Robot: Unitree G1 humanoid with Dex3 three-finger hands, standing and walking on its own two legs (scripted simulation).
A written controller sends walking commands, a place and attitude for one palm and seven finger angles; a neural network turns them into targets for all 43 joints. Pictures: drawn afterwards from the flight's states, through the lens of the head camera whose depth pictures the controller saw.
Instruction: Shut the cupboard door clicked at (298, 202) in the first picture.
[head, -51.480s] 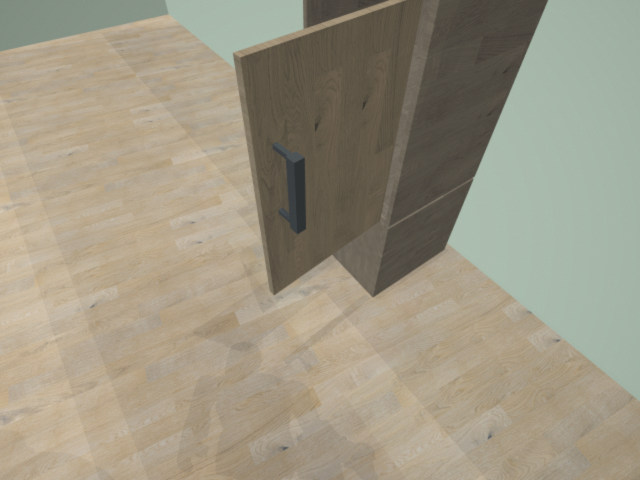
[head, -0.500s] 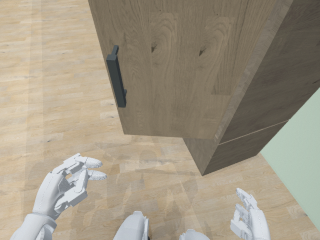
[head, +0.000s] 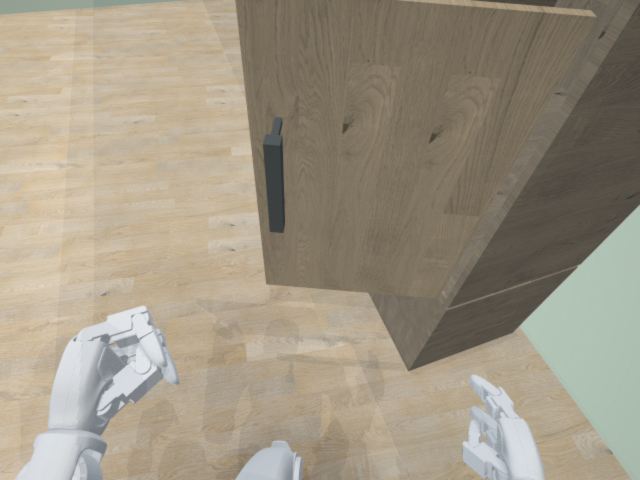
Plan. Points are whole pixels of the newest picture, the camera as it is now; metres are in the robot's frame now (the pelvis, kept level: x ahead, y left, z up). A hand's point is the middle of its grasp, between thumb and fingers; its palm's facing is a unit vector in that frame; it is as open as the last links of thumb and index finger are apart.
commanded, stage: raise the hand and make a fist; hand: left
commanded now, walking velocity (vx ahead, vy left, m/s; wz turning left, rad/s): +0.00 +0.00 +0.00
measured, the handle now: (277, 178) +0.51 +0.11 +0.08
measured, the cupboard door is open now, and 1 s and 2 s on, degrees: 66 66 66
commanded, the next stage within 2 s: bring the fist close to the handle in 0.68 s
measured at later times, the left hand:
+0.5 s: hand (181, 372) +0.22 +0.17 +0.07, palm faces -0.01 -1.00 -0.01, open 3.1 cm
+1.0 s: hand (212, 331) +0.26 +0.15 +0.08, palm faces +0.01 -1.00 -0.04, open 3.1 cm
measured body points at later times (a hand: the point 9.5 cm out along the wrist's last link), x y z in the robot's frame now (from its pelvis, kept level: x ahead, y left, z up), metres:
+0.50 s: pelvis +0.00 -0.01 +0.01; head +0.03 +0.00 +0.46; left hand +0.21 +0.23 +0.07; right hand +0.17 -0.25 -0.06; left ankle +0.07 +0.05 -0.67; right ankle -0.01 -0.12 -0.67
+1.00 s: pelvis +0.01 -0.04 +0.00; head +0.04 -0.04 +0.45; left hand +0.25 +0.20 +0.09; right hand +0.19 -0.27 -0.08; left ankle +0.07 +0.05 -0.67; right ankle -0.01 -0.13 -0.67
